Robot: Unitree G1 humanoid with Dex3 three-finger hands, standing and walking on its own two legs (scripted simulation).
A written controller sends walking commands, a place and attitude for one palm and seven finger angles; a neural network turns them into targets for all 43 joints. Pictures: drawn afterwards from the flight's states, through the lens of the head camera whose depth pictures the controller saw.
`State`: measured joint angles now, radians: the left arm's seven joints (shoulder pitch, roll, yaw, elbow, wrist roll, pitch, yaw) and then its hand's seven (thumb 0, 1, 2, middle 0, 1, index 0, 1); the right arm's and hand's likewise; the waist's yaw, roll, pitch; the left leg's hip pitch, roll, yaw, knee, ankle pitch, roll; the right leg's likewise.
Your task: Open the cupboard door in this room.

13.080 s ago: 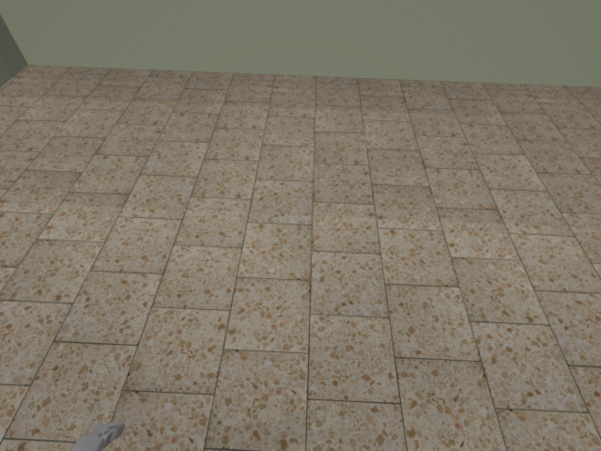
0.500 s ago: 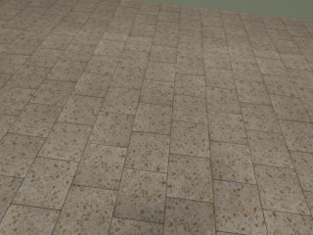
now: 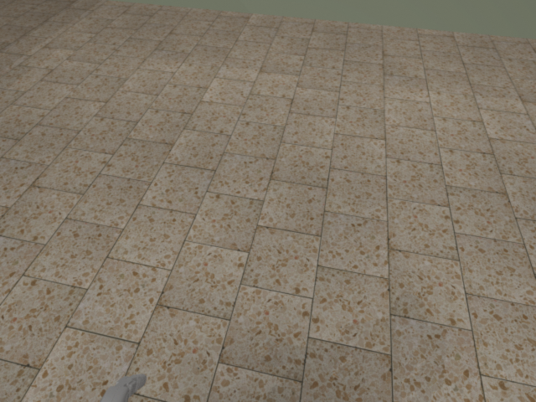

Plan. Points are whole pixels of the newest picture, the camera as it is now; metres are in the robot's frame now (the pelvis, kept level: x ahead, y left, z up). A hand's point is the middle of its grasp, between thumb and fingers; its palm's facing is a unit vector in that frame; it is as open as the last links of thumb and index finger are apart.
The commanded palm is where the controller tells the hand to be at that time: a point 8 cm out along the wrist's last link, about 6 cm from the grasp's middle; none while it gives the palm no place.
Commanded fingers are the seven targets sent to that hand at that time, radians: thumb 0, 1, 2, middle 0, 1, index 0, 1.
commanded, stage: turn or walk to find it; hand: left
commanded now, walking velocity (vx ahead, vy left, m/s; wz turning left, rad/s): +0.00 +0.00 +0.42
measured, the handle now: out of the picture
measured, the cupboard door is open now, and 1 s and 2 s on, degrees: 0 0 0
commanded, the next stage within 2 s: none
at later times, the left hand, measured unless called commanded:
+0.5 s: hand out of the picture -0.06 +0.16 -0.16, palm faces +0.28 -0.93 -0.25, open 7.3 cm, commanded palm none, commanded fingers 0.00 0.90 0.90 -0.20 -0.30 -0.20 -0.30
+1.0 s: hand out of the picture -0.07 +0.22 -0.16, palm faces +0.43 -0.87 -0.26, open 7.4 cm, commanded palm none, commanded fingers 0.00 0.90 0.90 -0.20 -0.30 -0.20 -0.30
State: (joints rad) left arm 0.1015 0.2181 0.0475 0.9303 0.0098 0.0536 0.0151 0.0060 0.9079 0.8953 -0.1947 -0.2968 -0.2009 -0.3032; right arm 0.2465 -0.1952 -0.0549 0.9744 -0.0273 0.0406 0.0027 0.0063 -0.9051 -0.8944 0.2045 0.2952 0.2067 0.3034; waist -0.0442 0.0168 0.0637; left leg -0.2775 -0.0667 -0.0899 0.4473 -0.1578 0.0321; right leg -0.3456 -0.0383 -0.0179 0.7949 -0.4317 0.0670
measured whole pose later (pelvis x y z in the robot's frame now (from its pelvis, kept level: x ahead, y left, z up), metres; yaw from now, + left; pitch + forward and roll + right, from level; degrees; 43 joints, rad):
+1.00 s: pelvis -0.07 -0.01 +0.00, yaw +25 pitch -1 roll +0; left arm 0.13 0.24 0.05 0.95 0.01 0.05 0.01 0.01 0.91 0.90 -0.19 -0.30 -0.20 -0.30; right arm 0.19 -0.19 -0.04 0.96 -0.02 0.03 0.00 0.01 -0.90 -0.89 0.20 0.30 0.21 0.30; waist -0.01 0.00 0.07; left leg -0.21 -0.04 -0.06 0.45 -0.24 0.03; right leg -0.39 -0.07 -0.03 0.88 -0.44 0.09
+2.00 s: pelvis -0.13 -0.06 +0.00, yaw +50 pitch +0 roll +0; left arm 0.15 0.24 0.06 0.96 0.01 0.06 0.01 0.01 0.91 0.90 -0.19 -0.30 -0.20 -0.30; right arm 0.19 -0.18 -0.04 0.96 -0.02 0.03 0.00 0.01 -0.91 -0.89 0.20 0.30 0.21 0.30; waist -0.01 -0.01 0.07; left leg -0.24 -0.05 -0.05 0.43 -0.19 0.04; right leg -0.40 -0.07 -0.02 0.93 -0.43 0.08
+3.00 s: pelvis -0.16 -0.13 +0.00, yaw +76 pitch -1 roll -1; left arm 0.17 0.25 0.06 0.97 0.02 0.06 0.01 0.01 0.91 0.90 -0.19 -0.30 -0.20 -0.30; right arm 0.17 -0.18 -0.04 0.96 -0.02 0.02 0.00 0.01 -0.91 -0.89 0.20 0.30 0.21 0.30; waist 0.01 -0.02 0.07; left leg -0.21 -0.03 -0.02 0.43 -0.20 0.04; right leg -0.44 -0.09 -0.03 1.02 -0.40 0.09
